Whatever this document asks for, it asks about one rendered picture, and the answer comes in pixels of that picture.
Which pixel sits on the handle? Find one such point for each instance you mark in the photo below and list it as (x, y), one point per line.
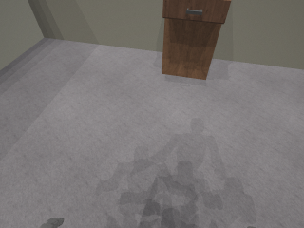
(195, 12)

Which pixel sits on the left robot hand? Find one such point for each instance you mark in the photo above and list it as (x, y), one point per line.
(53, 223)

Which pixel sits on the cabinet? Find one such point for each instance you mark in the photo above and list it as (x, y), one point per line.
(188, 47)

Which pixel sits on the drawer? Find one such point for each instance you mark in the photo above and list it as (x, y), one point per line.
(213, 11)

